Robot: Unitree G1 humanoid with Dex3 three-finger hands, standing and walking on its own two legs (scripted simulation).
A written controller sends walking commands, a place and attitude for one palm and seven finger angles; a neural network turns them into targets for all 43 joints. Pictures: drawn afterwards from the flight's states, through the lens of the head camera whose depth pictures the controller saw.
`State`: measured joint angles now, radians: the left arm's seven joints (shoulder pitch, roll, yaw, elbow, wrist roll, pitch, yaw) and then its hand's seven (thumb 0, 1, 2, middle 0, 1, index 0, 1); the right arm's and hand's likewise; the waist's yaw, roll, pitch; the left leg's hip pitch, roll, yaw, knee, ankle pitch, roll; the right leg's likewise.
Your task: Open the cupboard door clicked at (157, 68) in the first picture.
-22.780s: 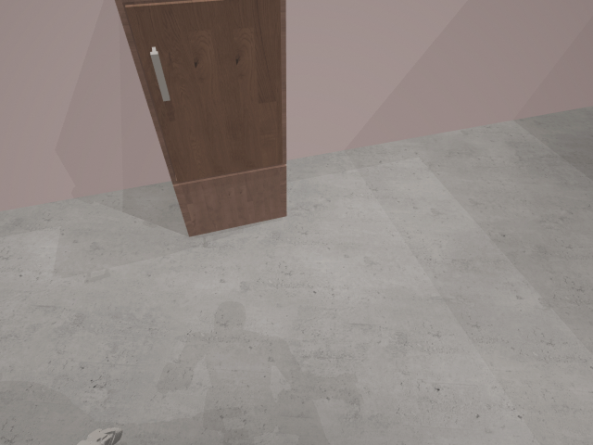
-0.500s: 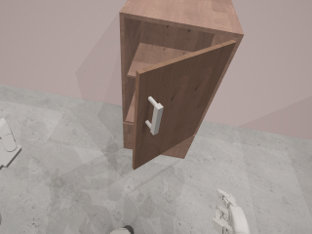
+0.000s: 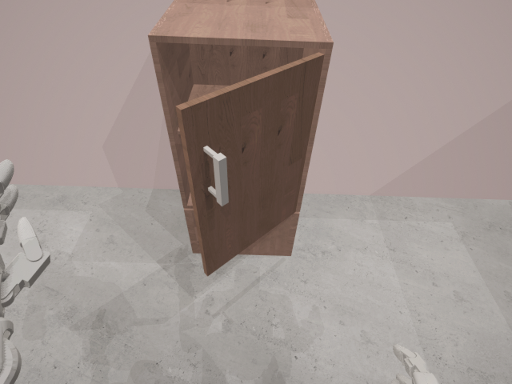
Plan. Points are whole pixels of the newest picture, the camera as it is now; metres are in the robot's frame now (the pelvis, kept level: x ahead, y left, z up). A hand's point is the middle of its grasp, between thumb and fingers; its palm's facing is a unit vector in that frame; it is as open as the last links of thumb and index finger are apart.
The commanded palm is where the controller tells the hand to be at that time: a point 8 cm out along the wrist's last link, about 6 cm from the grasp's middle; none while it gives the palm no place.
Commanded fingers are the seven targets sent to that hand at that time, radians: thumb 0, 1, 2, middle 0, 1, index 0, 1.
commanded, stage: stop stepping back and stand still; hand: left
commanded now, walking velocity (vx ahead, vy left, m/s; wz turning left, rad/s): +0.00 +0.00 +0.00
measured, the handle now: (215, 176) +0.54 +0.10 +0.01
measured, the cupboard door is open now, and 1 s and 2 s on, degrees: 43 43 43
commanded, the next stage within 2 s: let the arm hang, fingers relaxed in 0.28 s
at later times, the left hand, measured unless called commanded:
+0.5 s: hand (95, 342) +0.19 +0.24 -0.01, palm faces +0.15 -0.91 -0.39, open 7.4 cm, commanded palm none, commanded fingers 0.00 0.90 0.90 -0.20 -0.30 -0.20 -0.30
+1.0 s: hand out of the picture -0.10 +0.22 -0.15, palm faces +0.08 -0.97 -0.25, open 7.3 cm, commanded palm none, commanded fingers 0.00 0.90 0.90 -0.20 -0.30 -0.20 -0.30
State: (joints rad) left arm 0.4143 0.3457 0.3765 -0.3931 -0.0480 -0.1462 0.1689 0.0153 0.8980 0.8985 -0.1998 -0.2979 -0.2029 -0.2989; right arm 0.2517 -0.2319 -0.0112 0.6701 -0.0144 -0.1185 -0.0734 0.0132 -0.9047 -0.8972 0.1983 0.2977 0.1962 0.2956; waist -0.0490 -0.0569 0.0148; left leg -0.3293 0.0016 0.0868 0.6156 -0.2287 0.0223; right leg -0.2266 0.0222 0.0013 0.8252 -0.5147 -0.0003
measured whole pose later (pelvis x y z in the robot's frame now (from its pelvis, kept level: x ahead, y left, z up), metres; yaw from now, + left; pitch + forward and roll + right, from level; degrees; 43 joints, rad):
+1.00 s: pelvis -0.04 +0.03 +0.02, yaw +3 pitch -3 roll -1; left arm 0.37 0.19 0.01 1.12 0.01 0.04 0.02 0.00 0.93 0.90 -0.20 -0.30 -0.20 -0.30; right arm 0.31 -0.15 0.01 1.09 -0.03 0.04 -0.03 0.01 -0.91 -0.90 0.20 0.30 0.20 0.30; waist 0.00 0.05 0.05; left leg -0.28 -0.03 0.01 0.44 -0.12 0.05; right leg -0.17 0.00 -0.07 0.44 -0.22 -0.01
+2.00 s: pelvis -0.02 +0.02 +0.02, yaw +3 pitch -2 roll +0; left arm 0.33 0.10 0.00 1.15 0.01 0.00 0.04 0.00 0.91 0.90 -0.19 -0.30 -0.20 -0.30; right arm 0.30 -0.11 0.01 1.15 -0.02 0.01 -0.04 0.00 -0.91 -0.90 0.20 0.30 0.19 0.30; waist -0.01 0.01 0.05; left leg -0.25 -0.03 0.01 0.42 -0.14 0.04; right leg -0.16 0.01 -0.06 0.44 -0.25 -0.02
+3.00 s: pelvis -0.01 -0.02 +0.02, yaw -19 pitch +1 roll +2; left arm 0.27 0.16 0.07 0.95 0.02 0.03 0.01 0.00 0.91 0.90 -0.20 -0.30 -0.20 -0.30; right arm 0.05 -0.23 -0.07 0.90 -0.02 0.07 -0.05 0.00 -0.91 -0.90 0.20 0.30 0.19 0.30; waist 0.05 0.01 0.09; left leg -0.50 0.02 -0.07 1.08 -0.37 -0.06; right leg -0.23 0.13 0.15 0.45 -0.21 -0.09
